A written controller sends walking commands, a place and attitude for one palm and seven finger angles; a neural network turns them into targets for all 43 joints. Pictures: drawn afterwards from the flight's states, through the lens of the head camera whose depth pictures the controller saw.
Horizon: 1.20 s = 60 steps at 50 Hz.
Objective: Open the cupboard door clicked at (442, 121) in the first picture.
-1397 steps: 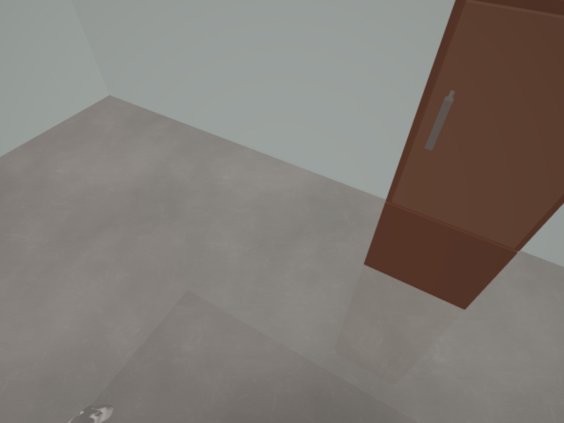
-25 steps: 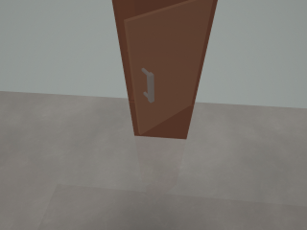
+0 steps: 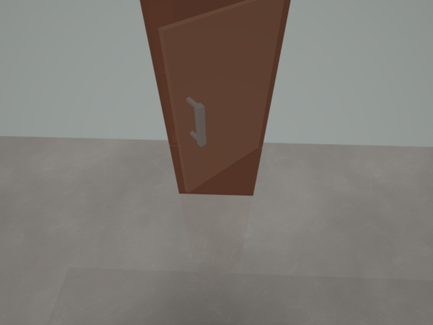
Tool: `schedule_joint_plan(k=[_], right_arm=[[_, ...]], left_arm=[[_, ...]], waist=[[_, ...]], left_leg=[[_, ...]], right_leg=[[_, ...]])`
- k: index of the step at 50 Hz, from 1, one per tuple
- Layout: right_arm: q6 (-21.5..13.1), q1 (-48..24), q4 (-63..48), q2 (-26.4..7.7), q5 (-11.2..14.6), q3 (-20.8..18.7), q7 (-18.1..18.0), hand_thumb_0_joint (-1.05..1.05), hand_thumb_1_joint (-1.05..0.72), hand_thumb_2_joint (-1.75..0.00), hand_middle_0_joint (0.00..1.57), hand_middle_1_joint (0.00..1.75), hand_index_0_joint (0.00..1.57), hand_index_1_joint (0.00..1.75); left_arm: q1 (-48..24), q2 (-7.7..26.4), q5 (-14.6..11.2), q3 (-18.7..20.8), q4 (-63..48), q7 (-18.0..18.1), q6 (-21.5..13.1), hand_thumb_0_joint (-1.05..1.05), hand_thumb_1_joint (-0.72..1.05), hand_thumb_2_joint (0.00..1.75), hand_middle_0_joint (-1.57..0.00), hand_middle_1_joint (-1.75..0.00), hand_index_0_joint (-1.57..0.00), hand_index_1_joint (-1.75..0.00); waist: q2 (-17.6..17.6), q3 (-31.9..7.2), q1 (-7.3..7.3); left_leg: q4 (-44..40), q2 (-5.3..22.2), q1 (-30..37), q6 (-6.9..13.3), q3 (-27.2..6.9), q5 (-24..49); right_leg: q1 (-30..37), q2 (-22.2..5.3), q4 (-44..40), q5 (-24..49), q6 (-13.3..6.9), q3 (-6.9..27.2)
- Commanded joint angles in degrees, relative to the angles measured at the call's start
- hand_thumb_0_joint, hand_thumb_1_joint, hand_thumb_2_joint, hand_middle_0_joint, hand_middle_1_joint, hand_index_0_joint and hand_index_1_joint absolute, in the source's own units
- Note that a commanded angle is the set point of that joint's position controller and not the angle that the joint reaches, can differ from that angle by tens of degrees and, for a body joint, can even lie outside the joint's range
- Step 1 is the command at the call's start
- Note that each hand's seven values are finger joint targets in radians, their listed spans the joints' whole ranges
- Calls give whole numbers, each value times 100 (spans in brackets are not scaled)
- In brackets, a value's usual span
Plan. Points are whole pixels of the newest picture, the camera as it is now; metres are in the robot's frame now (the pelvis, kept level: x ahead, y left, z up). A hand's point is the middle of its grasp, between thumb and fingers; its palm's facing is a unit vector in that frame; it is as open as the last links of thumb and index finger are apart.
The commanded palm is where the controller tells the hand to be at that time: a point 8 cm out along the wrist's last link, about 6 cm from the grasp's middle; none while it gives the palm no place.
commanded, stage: walk to a spot facing it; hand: left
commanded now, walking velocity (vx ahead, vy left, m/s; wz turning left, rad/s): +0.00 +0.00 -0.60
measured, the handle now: (196, 122) +0.61 +0.10 -0.01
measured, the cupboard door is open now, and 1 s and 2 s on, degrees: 41 41 41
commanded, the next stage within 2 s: none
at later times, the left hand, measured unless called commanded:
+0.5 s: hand out of the picture +0.05 +0.17 -0.16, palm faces -0.19 -0.94 -0.28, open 7.4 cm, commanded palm none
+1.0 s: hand (164, 312) +0.17 +0.13 -0.17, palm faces -0.48 -0.83 -0.29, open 7.4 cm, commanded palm none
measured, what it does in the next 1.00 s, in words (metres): steps on the spot, turning right: left foot, then right foot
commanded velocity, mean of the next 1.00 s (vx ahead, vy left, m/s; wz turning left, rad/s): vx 0.00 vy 0.00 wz -0.60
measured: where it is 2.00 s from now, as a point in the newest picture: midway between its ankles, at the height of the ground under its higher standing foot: outside the picture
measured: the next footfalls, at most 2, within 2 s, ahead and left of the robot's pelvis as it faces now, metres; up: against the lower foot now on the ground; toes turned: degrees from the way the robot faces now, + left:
left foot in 0.70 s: +0.06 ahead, +0.13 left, +0.00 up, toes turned -23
right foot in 0.96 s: -0.04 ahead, -0.14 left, +0.00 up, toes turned -32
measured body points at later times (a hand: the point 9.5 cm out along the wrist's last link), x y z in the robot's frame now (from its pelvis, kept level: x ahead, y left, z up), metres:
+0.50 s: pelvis -0.03 -0.02 +0.00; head +0.02 -0.05 +0.44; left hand +0.06 +0.22 -0.14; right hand -0.01 -0.29 -0.16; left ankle +0.00 +0.13 -0.67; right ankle -0.03 -0.11 -0.74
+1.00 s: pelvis -0.03 -0.01 -0.02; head +0.01 -0.05 +0.42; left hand +0.20 +0.18 -0.15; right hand -0.11 -0.27 -0.17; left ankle +0.02 +0.14 -0.73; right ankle -0.08 -0.12 -0.75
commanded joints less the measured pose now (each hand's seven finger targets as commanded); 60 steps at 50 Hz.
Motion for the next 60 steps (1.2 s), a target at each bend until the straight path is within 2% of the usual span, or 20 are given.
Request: schedule_joint_plan(k=[1,9,12,13,14,15,17,21,28,32,34,35,36,40,43,46,48,50,53,60], right_arm=[[37,454,-410,-693,-21,-239,-101,0,-90,-90,20,30,20,30],[-73,616,-772,-925,-108,-406,-134,0,-90,-90,20,30,20,30],[-40,232,-929,-906,-84,-415,-116,0,-90,-90,20,30,20,30],[12,82,-1037,-767,-28,-430,-97,0,-90,-90,20,30,20,30],[44,114,-1206,-273,31,-387,-47,0,-90,-90,20,30,20,30],[103,-66,-1262,-455,21,-389,-14,0,-90,-90,20,30,20,30],[129,-117,-1186,-387,14,-428,-10,0,-90,-90,20,30,20,30],[99,14,-1140,-165,31,-368,-17,0,-90,-90,20,30,20,30],[15,-153,-1389,-157,101,-351,-59,0,-90,-90,20,30,20,30],[-71,492,-1259,-244,120,-347,-124,0,-90,-90,20,30,20,30],[-154,686,-1299,-1099,-23,-480,-172,0,-90,-90,20,30,20,30],[-121,743,-1391,-1256,-71,-495,-210,0,-90,-90,20,30,20,30],[-149,712,-1433,-1147,-128,-450,-178,0,-90,-90,20,30,20,30],[-159,339,-1514,-777,-152,-356,-169,0,-90,-90,20,30,20,30],[-122,684,-1413,-969,-124,-430,-132,0,-90,-90,20,30,20,30],[-68,482,-1486,-1031,-51,-464,-80,0,-90,-90,20,30,20,30],[-32,194,-1898,-374,61,-323,-14,0,-90,-90,20,30,20,30],[37,32,-1814,-499,64,-345,-42,0,-90,-90,20,30,20,30],[34,212,-1629,-430,57,-314,9,0,-90,-90,20,30,20,30],[-51,1220,-1295,-454,55,-314,-32,0,-90,-90,20,30,20,30]], left_arm=[[192,880,34,253,-513,29,52,0,90,90,-20,-30,-20,-30],[76,373,54,333,-1065,-126,195,0,90,90,-20,-30,-20,-30],[750,308,54,378,-910,-158,150,0,90,90,-20,-30,-20,-30],[1071,574,90,451,-842,-128,94,0,90,90,-20,-30,-20,-30],[1010,1251,163,564,-895,-33,47,0,90,90,-20,-30,-20,-30],[1086,1369,70,565,-953,-3,49,0,90,90,-20,-30,-20,-30],[436,985,81,528,-1100,54,41,0,90,90,-20,-30,-20,-30],[527,822,71,499,-1118,82,-37,0,90,90,-20,-30,-20,-30],[688,947,115,580,-1127,44,10,0,90,90,-20,-30,-20,-30],[251,893,45,564,-1269,8,58,0,90,90,-20,-30,-20,-30],[275,368,-33,425,-1503,-88,77,0,90,90,-20,-30,-20,-30],[67,487,24,443,-1656,-139,38,0,90,90,-20,-30,-20,-30],[-38,587,95,479,-1659,-185,52,0,90,90,-20,-30,-20,-30],[-118,339,53,408,-1616,-276,93,0,90,90,-20,-30,-20,-30],[-181,305,45,346,-1653,-300,49,0,90,90,-20,-30,-20,-30],[409,525,29,425,-1486,-291,32,0,90,90,-20,-30,-20,-30],[1005,1624,89,625,-1342,-120,-51,0,90,90,-20,-30,-20,-30],[693,1473,79,615,-1424,-25,21,0,90,90,-20,-30,-20,-30],[73,1129,105,506,-1594,33,34,0,90,90,-20,-30,-20,-30],[-361,997,47,449,-1688,-76,143,0,90,90,-20,-30,-20,-30]], waist=[[-214,-329,-114],[1008,-360,-56],[483,-552,309],[-475,-461,464],[-2287,-228,393],[-1669,-147,557],[-1181,84,144],[-697,-523,84],[-975,-581,184],[-878,-714,-193],[1423,-661,-226],[1375,-537,-262],[567,-492,-252],[1117,-496,-23],[1137,-671,-193],[770,-684,169],[-1991,-835,503],[-1636,-599,385],[-1215,-733,52],[-708,-459,-408]], left_leg=[[279,635,306,122,-184,708],[-716,2203,22,1125,-1222,611],[257,1652,-506,615,-234,590],[1221,1067,-1024,243,144,-299],[2697,57,-2154,-210,666,-2104],[3724,36,-2128,-161,-133,-2483],[4397,141,-2409,-152,-616,-1654],[3801,59,-1997,-252,-512,-1299],[2351,-166,-1461,-193,-519,-1529],[377,-230,81,-97,-523,-542],[-801,1850,1330,675,-2621,-194],[-889,2682,681,1253,-2996,507],[-838,2534,175,1397,-2811,666],[-2,1437,382,795,-805,2824],[388,1381,544,606,-443,3079],[1113,1263,-383,255,-197,1750],[3616,17,-2300,-317,296,-2696],[4371,232,-2485,-230,-508,-2409],[3808,231,-1833,-271,-444,-1775],[497,-31,417,-119,-308,-673]], right_leg=[[-631,-818,153,1957,-154,870],[-1555,-352,2873,-1724,83,248],[-463,-309,1398,-567,107,-76],[-117,-578,242,366,-11,562],[36,-2052,-797,1020,-552,2829],[-455,-2339,-939,742,-1077,3148],[-668,-1716,-674,625,-1020,2767],[-134,-1362,-274,1958,-906,2225],[-48,-1260,-185,2130,-961,2721],[-968,-848,220,1846,-479,2617],[-2868,348,1731,-861,175,1178],[-2858,164,3095,-2016,380,463],[-2684,7,3940,-1810,414,508],[-2440,-229,3433,-1373,485,53],[-1670,-11,2129,-1041,379,-429],[-189,-69,708,348,195,-358],[836,-2445,-323,3381,-922,2801],[120,-2009,-305,1537,-1259,2875],[-399,-1516,-99,1642,-956,2079],[-2132,-799,152,-308,-316,1950]])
